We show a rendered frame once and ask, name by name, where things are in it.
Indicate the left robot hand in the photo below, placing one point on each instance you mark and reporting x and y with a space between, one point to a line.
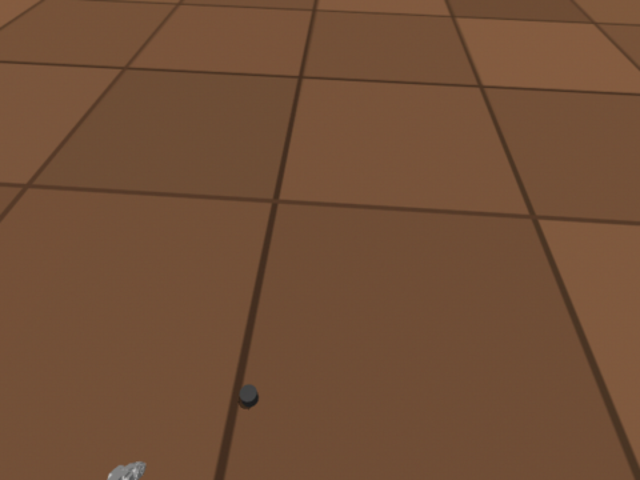
132 471

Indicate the tin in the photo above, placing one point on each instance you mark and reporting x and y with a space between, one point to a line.
249 395

